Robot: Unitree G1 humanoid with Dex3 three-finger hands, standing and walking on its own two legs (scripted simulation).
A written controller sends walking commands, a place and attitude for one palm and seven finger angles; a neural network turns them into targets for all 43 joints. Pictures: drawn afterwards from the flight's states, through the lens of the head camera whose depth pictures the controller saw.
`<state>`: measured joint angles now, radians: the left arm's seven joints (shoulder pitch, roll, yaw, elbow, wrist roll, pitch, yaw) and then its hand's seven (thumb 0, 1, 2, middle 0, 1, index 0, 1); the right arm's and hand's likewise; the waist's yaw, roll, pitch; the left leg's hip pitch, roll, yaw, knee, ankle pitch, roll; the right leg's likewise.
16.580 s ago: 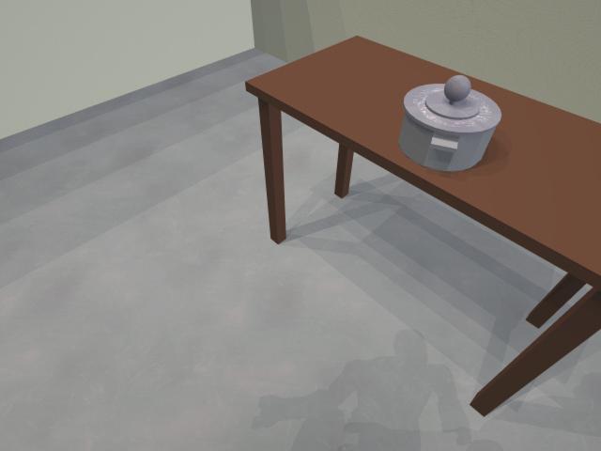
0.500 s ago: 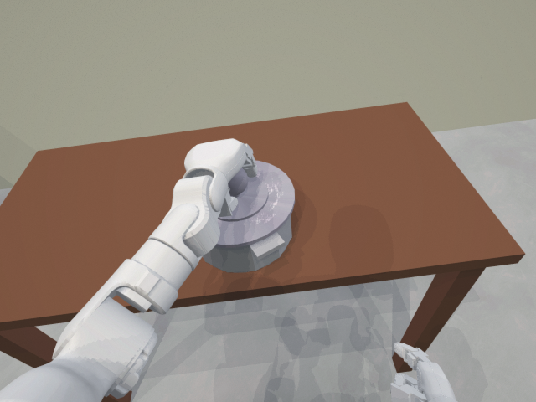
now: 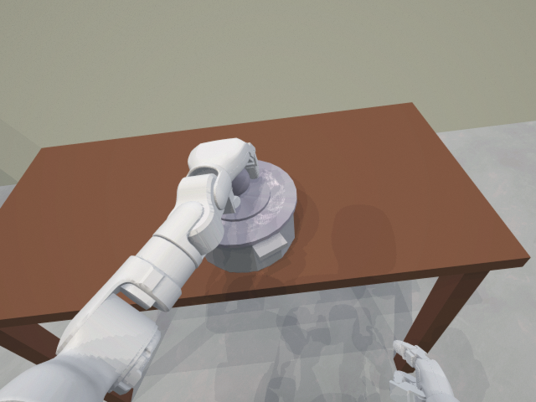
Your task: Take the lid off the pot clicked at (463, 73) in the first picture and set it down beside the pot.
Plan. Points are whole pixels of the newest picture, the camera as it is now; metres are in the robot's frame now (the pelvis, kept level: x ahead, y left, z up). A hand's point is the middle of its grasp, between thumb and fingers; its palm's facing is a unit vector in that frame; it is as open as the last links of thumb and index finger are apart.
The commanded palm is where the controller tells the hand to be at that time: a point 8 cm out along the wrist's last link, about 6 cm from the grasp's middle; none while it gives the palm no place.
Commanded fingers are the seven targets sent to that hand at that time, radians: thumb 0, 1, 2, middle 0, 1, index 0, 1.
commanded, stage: close the fingers and squeeze the knob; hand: left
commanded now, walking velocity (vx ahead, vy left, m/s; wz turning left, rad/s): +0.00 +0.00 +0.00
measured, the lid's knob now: (234, 180) +0.44 +0.07 +0.11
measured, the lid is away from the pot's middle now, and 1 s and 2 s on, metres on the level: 0.01 0.01 0.02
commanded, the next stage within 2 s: lift the lid straight up in 0.30 s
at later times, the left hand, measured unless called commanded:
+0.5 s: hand (231, 185) +0.42 +0.07 +0.12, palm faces -0.22 -0.10 -0.97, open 8.0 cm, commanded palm +0.40 +0.08 +0.19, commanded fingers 0.00 0.41 1.26 -0.97 -0.88 -0.96 -0.89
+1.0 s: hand (225, 168) +0.43 +0.08 +0.15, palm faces -0.17 -0.12 -0.98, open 8.0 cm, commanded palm +0.40 +0.09 +0.23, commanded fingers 0.00 0.41 1.27 -0.97 -0.89 -0.96 -0.89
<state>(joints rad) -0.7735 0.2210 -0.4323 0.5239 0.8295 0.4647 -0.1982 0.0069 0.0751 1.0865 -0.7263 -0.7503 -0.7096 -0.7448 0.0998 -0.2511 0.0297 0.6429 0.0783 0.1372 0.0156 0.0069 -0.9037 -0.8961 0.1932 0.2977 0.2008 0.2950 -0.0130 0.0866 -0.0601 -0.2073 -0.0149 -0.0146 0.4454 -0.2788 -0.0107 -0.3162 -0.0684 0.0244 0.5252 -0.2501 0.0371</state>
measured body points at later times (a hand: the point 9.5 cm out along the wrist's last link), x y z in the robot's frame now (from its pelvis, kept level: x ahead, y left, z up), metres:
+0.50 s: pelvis +0.00 +0.00 +0.00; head +0.00 -0.05 +0.45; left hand +0.42 +0.08 +0.18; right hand +0.16 -0.23 -0.12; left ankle -0.03 +0.13 -0.74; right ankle +0.01 -0.14 -0.74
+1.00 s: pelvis +0.00 +0.00 +0.00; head +0.01 -0.05 +0.45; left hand +0.43 +0.08 +0.21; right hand +0.19 -0.22 -0.11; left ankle -0.03 +0.13 -0.74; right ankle +0.01 -0.14 -0.74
